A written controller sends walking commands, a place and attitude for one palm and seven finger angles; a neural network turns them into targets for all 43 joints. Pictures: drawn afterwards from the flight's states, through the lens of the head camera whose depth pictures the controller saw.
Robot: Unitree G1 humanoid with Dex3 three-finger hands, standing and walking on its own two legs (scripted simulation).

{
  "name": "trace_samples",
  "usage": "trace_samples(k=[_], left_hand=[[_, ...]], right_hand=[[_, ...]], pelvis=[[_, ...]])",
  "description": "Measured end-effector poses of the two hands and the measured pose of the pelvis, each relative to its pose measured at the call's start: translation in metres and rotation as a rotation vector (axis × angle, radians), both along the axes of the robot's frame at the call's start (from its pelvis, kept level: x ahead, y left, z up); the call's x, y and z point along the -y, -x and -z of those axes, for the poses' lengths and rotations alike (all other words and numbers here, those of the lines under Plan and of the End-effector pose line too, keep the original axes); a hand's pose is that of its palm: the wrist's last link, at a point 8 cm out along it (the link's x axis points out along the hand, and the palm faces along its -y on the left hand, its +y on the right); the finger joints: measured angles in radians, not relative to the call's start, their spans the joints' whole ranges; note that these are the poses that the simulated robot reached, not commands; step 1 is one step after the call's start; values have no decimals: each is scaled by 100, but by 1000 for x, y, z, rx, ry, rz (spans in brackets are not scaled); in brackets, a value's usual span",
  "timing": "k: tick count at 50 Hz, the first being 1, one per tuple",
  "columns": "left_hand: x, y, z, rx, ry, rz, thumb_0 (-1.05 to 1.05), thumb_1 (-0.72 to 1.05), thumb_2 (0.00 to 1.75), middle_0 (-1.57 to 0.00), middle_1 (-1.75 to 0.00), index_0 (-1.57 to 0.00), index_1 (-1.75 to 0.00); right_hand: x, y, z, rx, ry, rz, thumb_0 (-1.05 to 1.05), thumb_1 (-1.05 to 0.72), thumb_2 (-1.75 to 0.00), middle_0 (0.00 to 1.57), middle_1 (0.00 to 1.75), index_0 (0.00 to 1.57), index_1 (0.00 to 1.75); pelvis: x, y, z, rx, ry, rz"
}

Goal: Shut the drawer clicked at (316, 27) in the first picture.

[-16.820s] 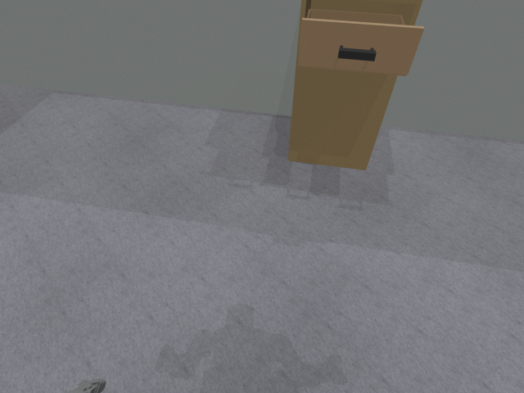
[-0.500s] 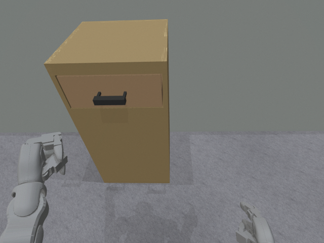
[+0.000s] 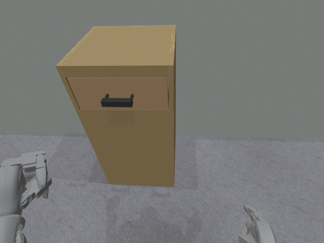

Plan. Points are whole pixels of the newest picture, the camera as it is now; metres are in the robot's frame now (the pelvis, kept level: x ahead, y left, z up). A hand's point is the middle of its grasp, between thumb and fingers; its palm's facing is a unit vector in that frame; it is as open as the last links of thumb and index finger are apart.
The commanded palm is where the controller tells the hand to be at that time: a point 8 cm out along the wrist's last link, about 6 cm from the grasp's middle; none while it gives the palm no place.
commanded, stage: step back with the hand held close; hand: left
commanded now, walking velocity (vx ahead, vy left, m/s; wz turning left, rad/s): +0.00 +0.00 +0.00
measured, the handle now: (118, 99) +0.63 +0.28 +0.00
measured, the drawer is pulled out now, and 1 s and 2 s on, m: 0.00 0.00 0.00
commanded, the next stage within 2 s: stop stepping back and stand still in 1.46 s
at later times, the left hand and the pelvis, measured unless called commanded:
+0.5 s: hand (31, 187) +0.16 +0.27 +0.15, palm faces +0.30 -0.82 -0.49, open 3.2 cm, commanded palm +0.10 +0.31 +0.17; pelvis -0.03 +0.03 +0.00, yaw -1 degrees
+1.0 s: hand out of the picture +0.06 +0.29 +0.16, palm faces +0.43 -0.80 -0.42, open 3.2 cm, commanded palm +0.00 +0.33 +0.17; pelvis -0.11 +0.04 -0.02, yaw +2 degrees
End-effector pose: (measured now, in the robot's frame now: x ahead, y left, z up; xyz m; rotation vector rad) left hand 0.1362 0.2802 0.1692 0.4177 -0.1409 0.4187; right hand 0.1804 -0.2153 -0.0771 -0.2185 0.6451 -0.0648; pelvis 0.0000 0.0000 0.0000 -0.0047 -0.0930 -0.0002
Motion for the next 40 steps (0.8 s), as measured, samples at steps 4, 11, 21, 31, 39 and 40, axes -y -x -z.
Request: trace_samples(k=[4, 11, 21, 31, 39, 40], left_hand=[[1, -4, -2, 9, -7, 22, 2, 89, 90, -141, -159, -140, -160], [-7, -12, -10, -8, -101, 76, 1, 89, 90, -141, -159, -140, -160], [-21, 0, -4, -80, -131, 118, 2, 89, 90, -141, -159, -140, -160], [-34, 36, 0, -20, -118, 109, 2, 89, 90, -141, -159, -140, -160], [-44, 70, -1, 35, -165, 86, 2, 89, 90, -141, -159, -140, -160], [-45, 75, -2, 42, -178, 77, 2, 89, 90, -141, -159, -140, -160]], right_hand=[[-1, 1, -3, 7, -2, 4, 1, -90, -89, 20, 30, 20, 30], [5, 11, -1, -55, 5, 58, 1, -90, -89, 20, 30, 20, 30], [3, 44, 6, -139, 23, 137, 1, -90, -89, 20, 30, 20, 30], [-16, 76, 3, -111, 31, 126, 1, -90, -89, 20, 30, 20, 30], [-25, 100, 5, -80, 55, 91, 1, -90, -89, 20, 30, 20, 30], [-25, 102, 6, -77, 54, 81, 1, -90, -89, 20, 30, 20, 30]], pelvis=[[-1, 0, 0, -3, 3, 2], [-10, 4, 0, -66, 11, 8], [-26, 22, 1, -101, 8, 18], [-37, 56, 5, -97, 29, 11], [-41, 83, 13, -90, 40, -28], [-39, 86, 15, -93, 38, -41]])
